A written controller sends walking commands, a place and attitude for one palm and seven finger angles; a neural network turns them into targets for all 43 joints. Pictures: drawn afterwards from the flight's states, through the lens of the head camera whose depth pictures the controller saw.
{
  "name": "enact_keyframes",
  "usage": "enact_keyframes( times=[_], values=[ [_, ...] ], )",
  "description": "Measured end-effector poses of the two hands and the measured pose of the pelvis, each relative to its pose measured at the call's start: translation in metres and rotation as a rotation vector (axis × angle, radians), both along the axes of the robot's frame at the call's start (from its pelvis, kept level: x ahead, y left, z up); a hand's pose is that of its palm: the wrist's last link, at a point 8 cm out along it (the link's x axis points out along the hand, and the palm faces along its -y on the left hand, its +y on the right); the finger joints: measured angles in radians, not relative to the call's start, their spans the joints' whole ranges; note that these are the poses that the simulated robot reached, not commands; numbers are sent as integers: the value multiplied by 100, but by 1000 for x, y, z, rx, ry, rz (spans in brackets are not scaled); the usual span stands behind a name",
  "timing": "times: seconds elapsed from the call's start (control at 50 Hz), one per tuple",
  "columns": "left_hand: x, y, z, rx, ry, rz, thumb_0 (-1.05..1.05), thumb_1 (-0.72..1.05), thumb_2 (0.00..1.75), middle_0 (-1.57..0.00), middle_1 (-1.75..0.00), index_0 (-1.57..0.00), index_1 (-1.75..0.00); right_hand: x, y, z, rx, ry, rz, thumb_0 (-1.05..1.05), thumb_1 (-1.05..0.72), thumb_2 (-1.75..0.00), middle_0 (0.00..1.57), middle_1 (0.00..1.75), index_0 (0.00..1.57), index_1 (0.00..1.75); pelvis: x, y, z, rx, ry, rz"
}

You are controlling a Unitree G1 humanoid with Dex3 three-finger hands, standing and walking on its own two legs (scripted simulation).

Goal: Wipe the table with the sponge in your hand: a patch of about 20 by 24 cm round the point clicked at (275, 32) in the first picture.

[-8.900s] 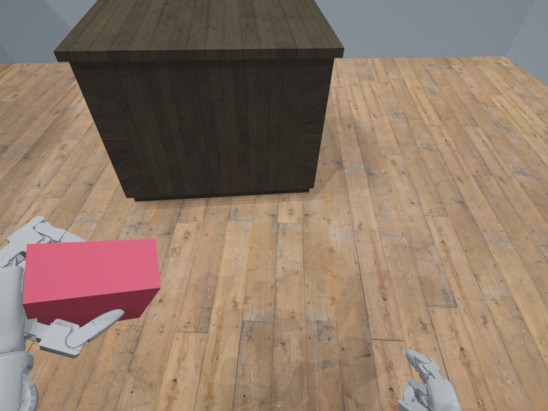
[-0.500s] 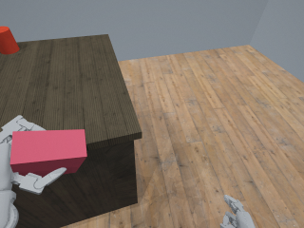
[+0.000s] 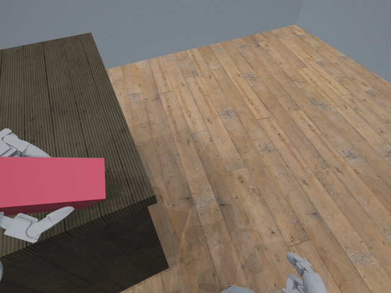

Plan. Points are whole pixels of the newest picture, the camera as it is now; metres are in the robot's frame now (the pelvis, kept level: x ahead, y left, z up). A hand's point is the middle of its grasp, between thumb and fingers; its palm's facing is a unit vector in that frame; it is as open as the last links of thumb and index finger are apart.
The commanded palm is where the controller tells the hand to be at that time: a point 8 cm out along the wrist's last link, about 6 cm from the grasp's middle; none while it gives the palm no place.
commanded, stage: come to a stop and stand still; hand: left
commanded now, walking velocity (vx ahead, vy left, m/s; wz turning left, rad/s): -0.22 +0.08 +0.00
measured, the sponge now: (65, 187) +0.24 +0.20 +0.17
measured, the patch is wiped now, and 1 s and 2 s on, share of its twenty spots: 0.00 0.00 0.00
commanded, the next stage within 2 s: look again from close up in 0.98 s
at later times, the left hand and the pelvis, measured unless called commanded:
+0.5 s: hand (18, 168) +0.26 +0.27 +0.18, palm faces +0.39 -0.85 -0.35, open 10.0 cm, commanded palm +0.21 +0.30 +0.20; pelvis +0.04 +0.03 +0.03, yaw -2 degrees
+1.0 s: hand (23, 158) +0.28 +0.28 +0.18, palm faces +0.35 -0.86 -0.37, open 10.0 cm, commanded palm +0.23 +0.31 +0.20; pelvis +0.06 +0.04 +0.03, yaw -2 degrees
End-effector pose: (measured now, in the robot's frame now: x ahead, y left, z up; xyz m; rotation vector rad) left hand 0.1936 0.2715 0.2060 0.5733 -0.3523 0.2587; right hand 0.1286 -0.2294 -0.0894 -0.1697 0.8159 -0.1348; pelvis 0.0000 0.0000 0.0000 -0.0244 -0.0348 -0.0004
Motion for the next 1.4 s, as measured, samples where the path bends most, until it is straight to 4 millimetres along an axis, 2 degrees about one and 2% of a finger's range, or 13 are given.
enact_keyframes(
  times=[0.12, 0.2, 0.34, 0.44, 0.58, 0.84, 1.08, 1.14, 1.18, 1.2, 1.24, 1.34, 1.4],
  values=[
    [-1, 8, -4, -57, 23, 51, 0, -48, 101, -75, -135, -75, -135, 27, 1, 17, -30, -29, 15, 1, -90, -90, 20, 30, 21, 30, 7, 5, 10, 17, -11, -42],
    [1, 16, -5, -107, 10, 45, 0, -48, 101, -75, -135, -75, -135, 44, 8, 31, -78, -79, 28, 1, -90, -90, 20, 30, 20, 30, 15, 16, 12, 12, -11, -33],
    [14, 42, 0, -116, 0, 89, 0, -48, 101, -75, -135, -75, -135, 67, 36, 49, -58, -148, 33, 1, -90, -90, 20, 30, 20, 30, 27, 27, 20, 23, 6, -31],
    [23, 43, -5, -152, 38, 119, 0, -48, 101, -75, -135, -75, -135, 78, 51, 50, -8, -169, 68, 1, -90, -90, 20, 30, 21, 30, 35, 28, 24, 16, 25, -38],
    [38, 32, -12, -195, 98, 81, 0, -48, 101, -75, -135, -75, -135, 80, 48, 47, -13, -130, 50, 1, -90, -90, 20, 30, 21, 30, 46, 30, 28, 7, 37, -39],
    [52, 43, -13, -182, 141, 97, 0, -48, 101, -75, -135, -75, -135, 75, 22, 51, -78, -80, -31, 1, -90, -90, 20, 30, 21, 30, 62, 35, 33, 8, 37, -33],
    [51, 48, -14, -191, 140, 107, 0, -48, 101, -75, -135, -75, -135, 89, 36, 54, -60, -99, -6, 1, -90, -90, 20, 30, 21, 30, 65, 40, 34, 6, 37, -26],
    [68, 73, 16, -8, 30, 103, -1, -48, 101, -76, -135, -75, -135, 90, 43, 50, -71, -84, 71, 1, -90, -90, 20, 30, 20, 30, 55, 37, 31, 1, 40, -20],
    [80, 91, 28, -11, -45, 138, -1, -48, 101, -76, -135, -75, -135, 89, 47, 46, -48, -73, 89, 1, -90, -90, 20, 30, 21, 30, 49, 38, 30, 4, 41, -38],
    [83, 94, 29, -29, -55, 148, -1, -48, 101, -76, -135, -75, -135, 88, 48, 46, -30, -80, 81, 1, -90, -90, 20, 30, 21, 30, 47, 40, 29, 5, 42, -49],
    [85, 87, 22, -61, -27, 123, -1, -48, 101, -75, -135, -75, -135, 85, 50, 47, -1, -104, 53, 1, -90, -90, 20, 30, 21, 30, 48, 47, 29, 7, 44, -69],
    [77, 48, -22, -117, 177, -56, 0, -48, 101, -75, -135, -75, -135, 72, 54, 51, -16, -109, -14, 1, -90, -90, 20, 30, 21, 30, 56, 61, 29, 10, 49, -91],
    [74, 49, -38, -133, 237, -87, 0, -48, 101, -75, -135, -75, -135, 65, 57, 51, -51, -77, -26, 1, -90, -90, 20, 30, 21, 30, 60, 64, 29, 8, 47, -85]
  ],
)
